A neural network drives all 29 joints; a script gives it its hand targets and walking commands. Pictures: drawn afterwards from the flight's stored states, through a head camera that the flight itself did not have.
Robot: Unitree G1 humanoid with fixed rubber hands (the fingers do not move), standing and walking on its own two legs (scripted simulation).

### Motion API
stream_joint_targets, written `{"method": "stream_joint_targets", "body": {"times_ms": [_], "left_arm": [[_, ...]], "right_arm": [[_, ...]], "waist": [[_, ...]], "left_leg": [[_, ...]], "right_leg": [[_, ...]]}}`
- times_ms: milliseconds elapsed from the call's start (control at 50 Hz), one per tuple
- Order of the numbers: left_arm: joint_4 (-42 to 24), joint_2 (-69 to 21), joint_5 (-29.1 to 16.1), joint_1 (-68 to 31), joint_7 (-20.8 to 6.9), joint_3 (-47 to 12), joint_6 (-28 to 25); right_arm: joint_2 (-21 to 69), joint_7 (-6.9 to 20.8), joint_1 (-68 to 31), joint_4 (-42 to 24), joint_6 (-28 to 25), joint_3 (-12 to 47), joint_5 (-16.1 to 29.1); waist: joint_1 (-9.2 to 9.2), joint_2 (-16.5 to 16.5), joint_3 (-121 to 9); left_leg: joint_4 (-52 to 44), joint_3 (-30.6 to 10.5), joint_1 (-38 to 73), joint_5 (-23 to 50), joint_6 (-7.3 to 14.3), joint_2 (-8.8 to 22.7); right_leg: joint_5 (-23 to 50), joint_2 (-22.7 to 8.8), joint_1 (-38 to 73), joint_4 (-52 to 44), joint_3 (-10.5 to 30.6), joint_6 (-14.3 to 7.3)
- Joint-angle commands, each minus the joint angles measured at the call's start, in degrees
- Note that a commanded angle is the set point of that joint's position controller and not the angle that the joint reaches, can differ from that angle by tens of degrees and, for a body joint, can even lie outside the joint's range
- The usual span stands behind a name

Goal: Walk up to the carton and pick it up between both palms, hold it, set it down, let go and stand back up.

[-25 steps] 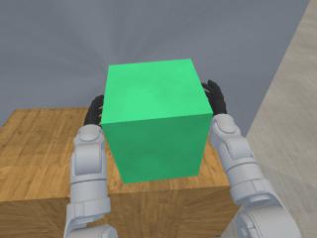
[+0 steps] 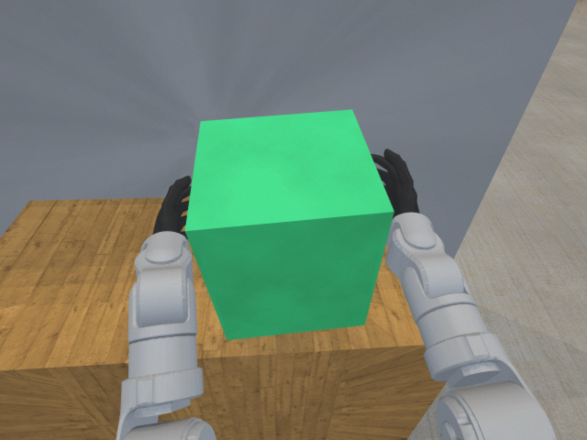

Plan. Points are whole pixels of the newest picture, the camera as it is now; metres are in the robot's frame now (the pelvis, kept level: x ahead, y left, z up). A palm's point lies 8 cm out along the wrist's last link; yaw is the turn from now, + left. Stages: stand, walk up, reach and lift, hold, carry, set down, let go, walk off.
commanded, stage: hold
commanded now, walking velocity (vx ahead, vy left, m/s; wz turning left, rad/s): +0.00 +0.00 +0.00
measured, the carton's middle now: (287, 229) +0.39 +0.01 +0.13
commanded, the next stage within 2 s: set down in 1.12 s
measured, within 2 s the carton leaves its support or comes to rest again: neither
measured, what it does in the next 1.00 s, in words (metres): stands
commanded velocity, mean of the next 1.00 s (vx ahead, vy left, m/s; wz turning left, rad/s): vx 0.00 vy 0.00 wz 0.00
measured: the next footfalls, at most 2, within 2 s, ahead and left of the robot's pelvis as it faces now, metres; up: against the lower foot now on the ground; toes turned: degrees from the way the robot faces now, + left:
none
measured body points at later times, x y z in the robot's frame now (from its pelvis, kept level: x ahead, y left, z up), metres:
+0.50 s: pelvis +0.00 +0.00 +0.00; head -0.04 +0.03 +0.45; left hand +0.37 +0.16 +0.15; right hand +0.38 -0.14 +0.18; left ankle +0.07 +0.12 -0.75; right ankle -0.01 -0.10 -0.75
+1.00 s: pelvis +0.00 +0.00 +0.00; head -0.04 +0.03 +0.45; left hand +0.36 +0.16 +0.16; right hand +0.37 -0.14 +0.18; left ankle +0.07 +0.12 -0.75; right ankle -0.01 -0.10 -0.75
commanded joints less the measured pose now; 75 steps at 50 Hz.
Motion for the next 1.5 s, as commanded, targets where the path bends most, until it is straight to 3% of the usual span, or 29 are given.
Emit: {"method": "stream_joint_targets", "body": {"times_ms": [0,100,220,240,400,540,580,720,760,780,840,880,1000,1020,1040,1100,1120,1160,1220,1320,1420,1480], "left_arm": [[-11.0,-24.5,-9.3,-43.4,-7.4,-26.8,-6.7],[-8.6,-24.0,-7.8,-42.7,-7.9,-24.2,-6.0],[-12.1,-24.8,-8.7,-42.3,-7.3,-26.0,-6.3],[-11.6,-24.6,-8.9,-42.6,-7.4,-26.3,-6.2],[-11.4,-24.1,-8.6,-42.0,-7.4,-25.9,-6.4],[-12.9,-24.2,-9.5,-42.1,-7.2,-27.3,-6.2],[-11.3,-23.2,-8.7,-40.6,-7.5,-25.7,-5.7],[-12.4,-23.5,-8.8,-41.8,-8.0,-25.7,-5.9],[-13.3,-23.4,-8.9,-41.9,-7.9,-26.0,-6.2],[-13.8,-23.3,-9.0,-42.3,-7.8,-26.7,-6.1],[-13.1,-24.2,-9.6,-42.6,-7.5,-26.9,-6.2],[-11.7,-23.9,-9.1,-42.2,-7.4,-26.5,-6.1],[-11.0,-24.4,-9.2,-43.2,-7.4,-26.2,-6.1],[-9.4,-24.1,-8.8,-43.2,-7.5,-24.9,-6.1],[-9.3,-23.8,-8.6,-43.2,-7.5,-24.8,-6.1],[-9.4,-23.7,-8.3,-41.7,-7.4,-24.2,-5.9],[-8.1,-25.8,-8.5,-41.3,-7.8,-25.0,-6.0],[-7.6,-26.8,-9.2,-40.5,-8.0,-26.2,-6.8],[-7.2,-26.1,-8.9,-40.5,-8.3,-25.3,-8.8],[-5.6,-25.5,-7.5,-40.7,-8.8,-24.1,-13.2],[0.5,-26.6,-6.6,-39.2,-8.8,-23.3,-17.7],[4.1,-27.1,-6.5,-37.6,-8.8,-22.6,-19.8]], "right_arm": [[27.4,5.6,-38.0,-14.6,-3.7,19.3,1.8],[26.6,5.8,-37.5,-12.2,-3.3,18.0,1.3],[26.4,5.8,-37.4,-15.1,-3.8,19.7,3.0],[26.3,5.7,-37.1,-14.4,-3.6,19.4,2.8],[26.8,5.9,-37.0,-14.7,-3.9,19.4,2.3],[26.5,5.5,-36.9,-16.5,-3.6,20.6,3.2],[25.8,5.2,-35.3,-14.0,-2.9,19.7,2.9],[26.5,5.2,-36.2,-15.6,-2.8,20.4,3.1],[27.1,5.2,-36.9,-16.8,-3.2,20.6,3.4],[26.5,5.1,-36.8,-17.3,-3.2,20.8,3.5],[26.3,5.4,-36.9,-16.6,-3.4,19.9,3.1],[26.5,5.6,-37.7,-16.2,-3.3,19.9,2.7],[26.7,6.2,-37.3,-14.5,-3.4,19.2,2.1],[26.3,6.3,-38.5,-14.0,-3.4,18.4,1.7],[26.4,6.3,-37.8,-12.8,-3.5,17.8,1.4],[26.1,6.3,-36.7,-12.3,-3.6,18.1,1.4],[28.3,6.4,-38.1,-14.7,-4.3,18.9,1.7],[28.8,6.1,-38.9,-16.5,-5.4,19.1,1.8],[28.8,6.0,-39.1,-16.6,-6.9,19.4,0.8],[28.4,6.9,-36.3,-12.9,-11.0,16.4,-3.3],[27.7,8.4,-34.6,-8.1,-15.8,12.2,-7.9],[26.8,8.8,-34.5,-7.5,-18.7,10.4,-10.5]], "waist": [[-0.84,5.9,-23.9],[-0.25,5.0,-22.2],[-0.49,5.8,-27.2],[-0.98,5.7,-26.3],[0.29,4.8,-24.3],[-0.96,6.1,-26.0],[-0.52,4.8,-23.0],[-0.75,4.8,-24.4],[-0.24,5.3,-25.7],[-0.90,6.3,-26.3],[-0.90,5.9,-25.7],[-0.64,4.7,-24.1],[-0.30,5.1,-24.6],[0.49,4.5,-23.1],[-0.22,5.0,-23.4],[0.11,4.0,-23.8],[1.81,4.6,-24.2],[1.54,5.1,-26.7],[1.64,4.2,-25.6],[1.74,4.8,-24.0],[2.38,6.1,-22.0],[2.64,4.4,-22.1]], "left_leg": [[1.8,0.8,19.2,6.7,0.4,-1.8],[0.6,0.9,18.1,4.2,0.8,-1.6],[2.9,0.8,21.5,11.8,-0.2,-1.7],[2.8,0.8,21.8,10.9,-0.3,-1.8],[1.9,0.8,19.8,8.8,0.6,-1.6],[3.2,0.7,21.6,11.3,-0.3,-2.0],[2.2,0.7,20.1,9.1,0.0,-1.8],[1.9,1.2,19.2,9.0,0.3,-2.0],[2.3,0.9,19.7,10.4,0.0,-2.1],[2.8,0.9,19.9,10.9,-0.2,-2.1],[2.4,0.5,20.7,9.0,-0.4,-1.7],[2.2,0.7,20.6,8.1,-0.1,-1.7],[1.6,1.1,19.9,6.0,0.5,-1.4],[0.7,0.9,18.8,4.6,0.6,-1.5],[1.0,0.9,18.9,4.3,0.8,-1.4],[1.1,1.2,19.9,5.6,0.8,-1.4],[1.8,1.5,18.5,4.6,1.1,-1.2],[1.8,1.4,17.7,4.7,1.3,-1.4],[1.9,1.7,16.2,5.2,1.6,-1.6],[1.2,2.1,15.3,2.5,1.3,-1.3],[-0.5,2.6,15.4,0.0,0.8,-0.7],[-0.3,2.9,15.0,0.8,0.6,-0.3]], "right_leg": [[8.0,0.8,-9.7,-4.3,-2.4,3.8],[6.0,0.6,-9.5,-4.6,-2.3,3.4],[11.4,1.5,-7.8,-3.7,-2.6,3.4],[10.7,1.3,-8.5,-4.2,-2.6,3.5],[8.9,1.0,-9.6,-4.2,-2.4,3.5],[12.4,1.3,-8.8,-3.8,-2.5,3.8],[11.1,0.9,-8.4,-4.2,-2.3,3.7],[11.8,0.9,-7.5,-3.8,-2.3,4.1],[12.9,1.1,-7.2,-3.6,-2.1,4.0],[13.5,1.3,-7.2,-3.4,-2.3,3.9],[9.6,1.4,-8.7,-4.0,-2.6,3.4],[8.4,1.2,-10.4,-4.2,-2.6,3.5],[6.2,1.0,-10.2,-4.5,-2.7,3.4],[4.8,1.0,-10.3,-4.9,-2.5,3.2],[4.3,0.7,-10.5,-4.6,-2.4,3.2],[5.9,0.9,-10.3,-4.7,-2.6,3.3],[6.6,0.3,-9.0,-4.2,-2.1,3.3],[8.9,0.1,-7.3,-3.4,-2.0,3.4],[11.0,0.1,-7.1,-2.9,-2.3,3.7],[7.5,-0.2,-8.0,-3.2,-2.8,3.2],[2.6,-0.4,-9.9,-4.0,-3.6,2.7],[3.2,-0.5,-9.1,-4.4,-3.7,2.5]]}}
